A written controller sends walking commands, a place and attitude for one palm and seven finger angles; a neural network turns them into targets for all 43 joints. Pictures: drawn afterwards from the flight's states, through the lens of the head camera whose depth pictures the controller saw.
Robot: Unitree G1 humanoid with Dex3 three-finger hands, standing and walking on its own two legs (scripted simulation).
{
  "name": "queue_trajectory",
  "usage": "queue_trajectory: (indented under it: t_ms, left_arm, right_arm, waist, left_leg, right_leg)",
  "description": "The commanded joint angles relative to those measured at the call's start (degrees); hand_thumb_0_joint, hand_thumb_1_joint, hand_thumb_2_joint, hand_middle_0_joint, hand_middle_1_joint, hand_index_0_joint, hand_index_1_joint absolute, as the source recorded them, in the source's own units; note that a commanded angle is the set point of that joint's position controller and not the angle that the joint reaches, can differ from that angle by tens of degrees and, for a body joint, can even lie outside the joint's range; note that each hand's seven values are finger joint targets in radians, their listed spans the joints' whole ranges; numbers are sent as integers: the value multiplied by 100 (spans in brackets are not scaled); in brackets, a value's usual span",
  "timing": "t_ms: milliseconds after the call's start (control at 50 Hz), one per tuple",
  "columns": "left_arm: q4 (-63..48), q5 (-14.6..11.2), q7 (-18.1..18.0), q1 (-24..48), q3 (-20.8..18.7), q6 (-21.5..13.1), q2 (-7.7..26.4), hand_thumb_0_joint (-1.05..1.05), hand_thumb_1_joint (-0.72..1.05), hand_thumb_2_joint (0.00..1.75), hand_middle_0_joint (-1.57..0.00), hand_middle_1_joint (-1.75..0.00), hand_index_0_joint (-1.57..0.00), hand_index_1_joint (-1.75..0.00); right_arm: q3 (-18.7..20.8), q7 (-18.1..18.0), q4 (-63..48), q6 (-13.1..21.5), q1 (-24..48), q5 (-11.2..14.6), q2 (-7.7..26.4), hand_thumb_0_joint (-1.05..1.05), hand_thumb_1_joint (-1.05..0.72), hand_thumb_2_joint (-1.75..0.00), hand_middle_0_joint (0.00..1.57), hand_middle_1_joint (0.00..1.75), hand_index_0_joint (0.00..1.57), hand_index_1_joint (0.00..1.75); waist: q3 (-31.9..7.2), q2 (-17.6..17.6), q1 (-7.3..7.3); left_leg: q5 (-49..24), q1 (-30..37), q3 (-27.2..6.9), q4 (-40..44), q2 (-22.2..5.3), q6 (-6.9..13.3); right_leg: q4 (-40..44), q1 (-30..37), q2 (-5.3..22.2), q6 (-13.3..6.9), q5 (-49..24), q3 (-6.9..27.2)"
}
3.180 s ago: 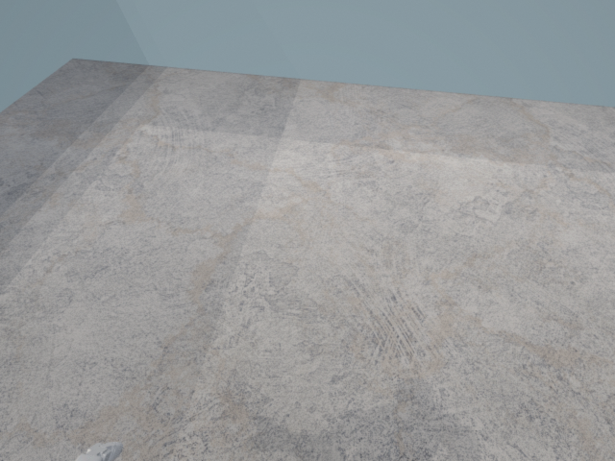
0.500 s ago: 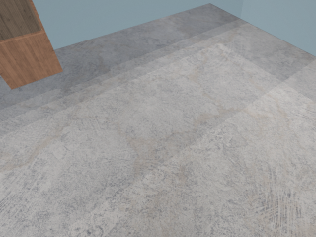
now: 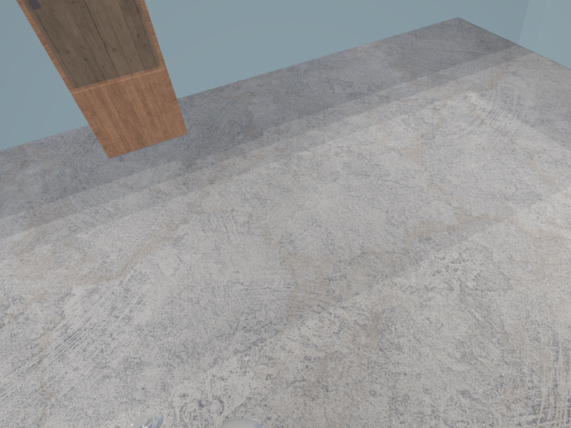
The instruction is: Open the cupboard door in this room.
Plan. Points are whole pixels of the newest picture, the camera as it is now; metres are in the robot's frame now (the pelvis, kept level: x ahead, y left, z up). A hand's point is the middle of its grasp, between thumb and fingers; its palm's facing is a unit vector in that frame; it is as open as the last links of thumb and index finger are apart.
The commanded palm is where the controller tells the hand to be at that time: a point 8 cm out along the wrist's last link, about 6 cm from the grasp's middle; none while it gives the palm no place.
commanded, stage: turn or walk to find it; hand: left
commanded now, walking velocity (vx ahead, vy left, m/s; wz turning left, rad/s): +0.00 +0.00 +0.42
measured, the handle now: out of the picture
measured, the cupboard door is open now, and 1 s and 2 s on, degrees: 0 0 0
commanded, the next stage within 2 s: stand and wait in 1.04 s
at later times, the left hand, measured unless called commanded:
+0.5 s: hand out of the picture -0.01 +0.26 -0.17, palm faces +0.24 -0.94 -0.25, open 7.4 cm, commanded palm none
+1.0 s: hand out of the picture -0.06 +0.21 -0.15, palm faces +0.42 -0.87 -0.25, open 7.4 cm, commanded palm none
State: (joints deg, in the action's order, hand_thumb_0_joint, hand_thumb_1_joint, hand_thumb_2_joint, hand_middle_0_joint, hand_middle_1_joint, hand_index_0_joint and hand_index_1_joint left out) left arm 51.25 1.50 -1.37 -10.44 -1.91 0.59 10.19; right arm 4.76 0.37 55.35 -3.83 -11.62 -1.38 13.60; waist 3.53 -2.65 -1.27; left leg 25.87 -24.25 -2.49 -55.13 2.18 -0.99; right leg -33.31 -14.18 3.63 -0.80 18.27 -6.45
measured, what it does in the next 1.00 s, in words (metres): steps on the spot, turning left: left foot, then right foot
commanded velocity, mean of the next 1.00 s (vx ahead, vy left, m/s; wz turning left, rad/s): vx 0.00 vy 0.00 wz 0.42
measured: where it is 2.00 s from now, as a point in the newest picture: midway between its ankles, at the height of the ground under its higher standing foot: outside the picture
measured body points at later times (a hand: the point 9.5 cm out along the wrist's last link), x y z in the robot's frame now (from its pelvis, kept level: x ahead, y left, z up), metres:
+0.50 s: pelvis -0.02 +0.04 +0.01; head +0.01 +0.07 +0.45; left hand -0.02 +0.31 -0.15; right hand +0.11 -0.19 -0.13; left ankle -0.03 +0.14 -0.73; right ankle -0.01 -0.11 -0.67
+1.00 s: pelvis -0.03 +0.01 +0.01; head +0.00 +0.01 +0.45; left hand -0.08 +0.25 -0.13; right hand +0.12 -0.21 -0.15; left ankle -0.11 +0.13 -0.68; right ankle +0.01 -0.10 -0.73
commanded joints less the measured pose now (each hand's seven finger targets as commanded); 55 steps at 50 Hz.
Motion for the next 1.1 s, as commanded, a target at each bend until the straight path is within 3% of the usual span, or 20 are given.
queue_trajectory:
  t_ms: [0, 160, 220, 240, 260, 280, 320, 360, 400, 500, 620, 660, 680, 700, 720, 780, 960, 1020, 1060, 1080]
  left_arm:
    - [-386, 4, -93, 66, -259, -104, 1036, 0, 90, 90, -20, -30, -20, -30]
    - [-65, 52, -71, -598, -378, -63, 1407, 0, 90, 90, -20, -30, -20, -30]
    - [8, -2, -51, -504, -390, -14, 1410, 0, 90, 90, -20, -30, -20, -30]
    - [-15, -56, -33, -465, -378, 24, 1310, 0, 90, 90, -20, -30, -20, -30]
    - [-168, -96, 6, -603, -332, 70, 966, 0, 90, 90, -20, -30, -20, -30]
    - [-371, -54, 10, -262, -221, 92, 759, 0, 90, 90, -20, -30, -20, -30]
    - [-319, -47, -23, 213, -258, 159, 809, 0, 90, 90, -20, -30, -20, -30]
    - [-129, -59, 41, -19, -275, 125, 791, 0, 90, 90, -20, -30, -20, -30]
    - [-35, -72, 71, -207, -258, 114, 773, 0, 90, 90, -20, -30, -20, -30]
    - [-149, -87, 49, 54, -229, 133, 732, 0, 90, 90, -20, -30, -20, -30]
    - [-148, -126, -3, -374, -218, 46, 690, 0, 90, 90, -20, -30, -20, -30]
    - [-84, -81, -46, -726, -273, -46, 941, 0, 90, 90, -20, -30, -20, -30]
    - [-110, 9, -94, -786, -374, -102, 1445, 0, 90, 90, -20, -30, -20, -30]
    - [-234, 2, -77, -723, -381, -65, 1700, 0, 90, 90, -20, -30, -20, -30]
    - [-277, -25, -100, -528, -411, -86, 1516, 0, 90, 90, -20, -30, -20, -30]
    - [-395, -28, -68, 115, -248, -103, 1058, 0, 90, 90, -20, -30, -20, -30]
    - [-45, 41, -65, -634, -357, -77, 1371, 0, 90, 90, -20, -30, -20, -30]
    - [33, 25, -54, -523, -393, -40, 1467, 0, 90, 90, -20, -30, -20, -30]
    - [34, -60, -28, -462, -341, 23, 1273, 0, 90, 90, -20, -30, -20, -30]
    - [-85, -95, 1, -606, -283, 66, 896, 0, 90, 90, -20, -30, -20, -30]
  right_arm:
    - [120, 89, -318, 60, -46, 14, 414, 0, -90, -90, 20, 30, 20, 30]
    - [-30, 77, -452, 138, 475, 82, 251, 0, -90, -90, 20, 30, 20, 30]
    - [-46, 44, -343, 217, 48, 78, 327, 0, -90, -90, 20, 30, 20, 30]
    - [2, 48, -283, 266, -209, 62, 541, 0, -90, -90, 20, 30, 20, 30]
    - [117, 28, -321, 316, -340, 9, 1114, 0, -90, -90, 20, 30, 20, 30]
    - [189, 2, -282, 285, -625, 22, 1446, 0, -90, -90, 20, 30, 20, 30]
    - [141, -127, -192, 317, -577, 2, 1216, 0, -90, -90, 20, 30, 20, 30]
    - [25, -149, -340, 346, -27, 5, 931, 0, -90, -90, 20, 30, 20, 30]
    - [16, -155, -378, 375, 27, 26, 914, 0, -90, -90, 20, 30, 20, 30]
    - [59, -140, -329, 328, -209, 15, 932, 0, -90, -90, 20, 30, 20, 30]
    - [116, -90, -439, 250, 47, -6, 958, 0, -90, -90, 20, 30, 20, 30]
    - [106, -48, -506, 255, 84, 65, 734, 0, -90, -90, 20, 30, 20, 30]
    - [42, -8, -621, 258, -32, 105, 335, 0, -90, -90, 20, 30, 20, 30]
    - [88, -8, -737, 205, 94, 50, 418, 0, -90, -90, 20, 30, 20, 30]
    - [132, -16, -665, 107, 203, 3, 549, 0, -90, -90, 20, 30, 20, 30]
    - [133, 77, -345, 54, -75, -3, 483, 0, -90, -90, 20, 30, 20, 30]
    - [-29, 74, -435, 122, 480, 72, 286, 0, -90, -90, 20, 30, 20, 30]
    - [-55, 42, -371, 184, 146, 93, 307, 0, -90, -90, 20, 30, 20, 30]
    - [-30, 32, -229, 272, -265, 65, 535, 0, -90, -90, 20, 30, 20, 30]
    - [76, 10, -246, 331, -376, 11, 1070, 0, -90, -90, 20, 30, 20, 30]
  waist:
    - [-69, 1154, 10]
    - [-420, 1449, 403]
    - [-643, 1232, 156]
    - [-771, 700, -5]
    - [-869, -856, -36]
    - [-729, -1361, -219]
    - [-584, -1052, -262]
    - [-410, -678, 25]
    - [-588, -552, 68]
    - [-518, -527, -82]
    - [-577, -557, 146]
    - [-677, 65, 321]
    - [-676, 1545, 315]
    - [-516, 1676, 376]
    - [-402, 1827, 354]
    - [1, 1137, -6]
    - [-374, 1395, 424]
    - [-588, 1458, 242]
    - [-720, 770, -1]
    - [-804, -859, -19]
  left_leg:
    - [-366, -607, 67, -1376, -362, -164]
    - [108, 92, 673, 956, -348, -190]
    - [-891, 1013, 844, 2491, -287, -106]
    - [-1692, 1716, 611, 3138, -501, -15]
    - [-3096, 2439, -1120, 3410, -1759, 545]
    - [-4130, 2190, -1799, 3632, -2574, 1196]
    - [-3603, 1796, -1707, 3626, -2254, 1269]
    - [-3646, 1589, -1036, 3553, -1745, 1059]
    - [-3964, 1788, -778, 3491, -1571, 1022]
    - [-3686, 1811, -1119, 3550, -1550, 1119]
    - [-3415, 1128, -1391, 3205, -1347, 954]
    - [-2335, 346, -1069, 2527, -862, 492]
    - [-662, -697, -180, 1428, -69, 70]
    - [673, -721, -47, 257, 89, -36]
    - [620, -675, -294, -530, -110, -10]
    - [-372, -701, -74, -1444, -291, -124]
    - [129, -60, 591, 807, -359, -241]
    - [-340, 600, 801, 1881, -310, -167]
    - [-1648, 1799, 571, 3195, -530, -23]
    - [-2893, 2443, -1076, 3506, -1808, 478]
  right_leg:
    - [1628, 98, 1452, -570, -1291, 901]
    - [1037, 813, 1667, -718, -2741, 518]
    - [354, 609, 1517, -321, -2701, 129]
    - [-235, 119, 1346, -31, -2126, -127]
    - [-1305, -1207, 646, 400, -116, -422]
    - [-2265, -1672, 292, 504, 1944, -155]
    - [-3138, -1866, 319, 449, 1499, 510]
    - [-3099, -1668, 324, 470, 806, 532]
    - [-2777, -1505, 242, 513, 679, 454]
    - [-1960, -1270, 72, 535, 784, 455]
    - [-98, -28, -184, 441, 171, 345]
    - [1283, 1073, 246, 342, -741, 667]
    - [1673, 1573, 1629, -145, -993, 2098]
    - [1817, 844, 2461, -705, -1449, 2477]
    - [1925, 327, 2260, -823, -1063, 2407]
    - [1730, 21, 1450, -565, -987, 1144]
    - [1130, 886, 1655, -738, -2700, 581]
    - [679, 799, 1675, -533, -2888, 331]
    - [-133, -15, 1295, -25, -2007, -71]
    - [-1131, -1231, 594, 378, -9, -376]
